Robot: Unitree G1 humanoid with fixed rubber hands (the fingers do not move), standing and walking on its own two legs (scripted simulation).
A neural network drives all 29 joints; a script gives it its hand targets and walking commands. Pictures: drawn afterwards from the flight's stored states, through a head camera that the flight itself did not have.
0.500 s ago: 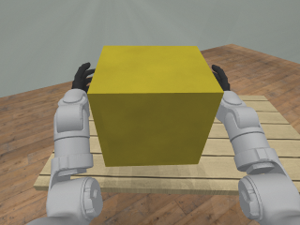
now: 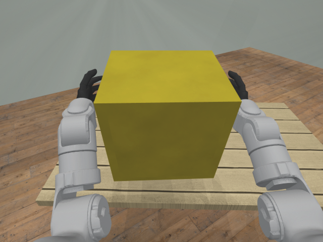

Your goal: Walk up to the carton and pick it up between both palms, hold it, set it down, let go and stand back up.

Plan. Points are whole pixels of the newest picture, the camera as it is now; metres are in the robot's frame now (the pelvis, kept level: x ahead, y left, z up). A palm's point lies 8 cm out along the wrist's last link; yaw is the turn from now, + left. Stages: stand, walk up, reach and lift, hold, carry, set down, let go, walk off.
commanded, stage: hold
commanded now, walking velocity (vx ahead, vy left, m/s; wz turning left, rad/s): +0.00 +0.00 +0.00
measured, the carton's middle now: (163, 115) +0.38 -0.01 +0.18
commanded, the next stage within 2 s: none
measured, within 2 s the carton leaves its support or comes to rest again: neither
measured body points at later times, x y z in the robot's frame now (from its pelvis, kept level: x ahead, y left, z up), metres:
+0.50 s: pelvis +0.00 +0.00 +0.00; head -0.08 +0.02 +0.44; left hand +0.38 +0.17 +0.24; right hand +0.37 -0.18 +0.23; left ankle +0.01 +0.12 -0.75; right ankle +0.01 -0.12 -0.75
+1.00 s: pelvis +0.00 +0.00 +0.00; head -0.08 +0.02 +0.44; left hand +0.38 +0.17 +0.24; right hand +0.37 -0.18 +0.23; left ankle +0.01 +0.12 -0.75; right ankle +0.01 -0.12 -0.75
